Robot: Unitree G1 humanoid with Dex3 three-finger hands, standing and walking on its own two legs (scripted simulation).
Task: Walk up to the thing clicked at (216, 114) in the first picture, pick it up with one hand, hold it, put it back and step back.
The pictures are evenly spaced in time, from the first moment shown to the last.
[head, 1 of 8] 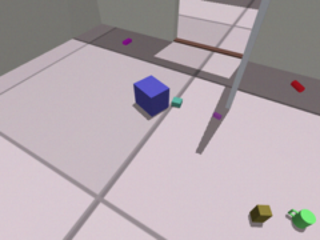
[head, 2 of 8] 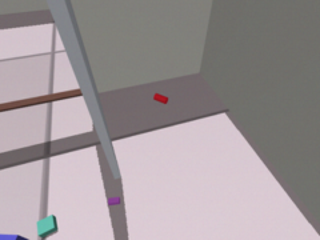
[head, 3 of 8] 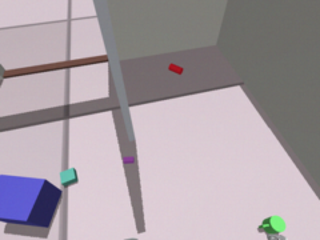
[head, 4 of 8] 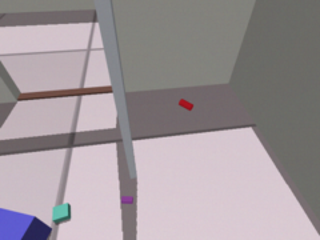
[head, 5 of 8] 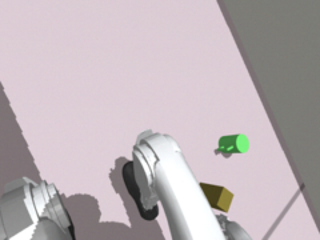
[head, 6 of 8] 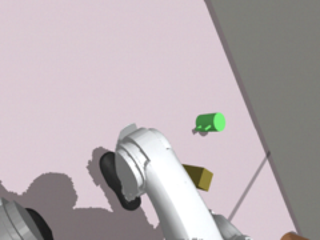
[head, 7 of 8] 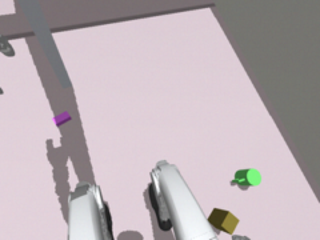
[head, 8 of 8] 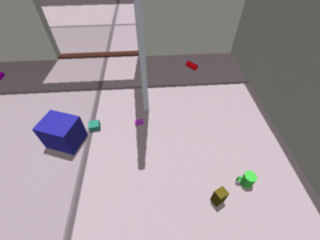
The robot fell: no
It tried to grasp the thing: yes
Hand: left
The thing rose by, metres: 0.01
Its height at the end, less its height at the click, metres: +0.00
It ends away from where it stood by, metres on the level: 0.02
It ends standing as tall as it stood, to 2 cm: yes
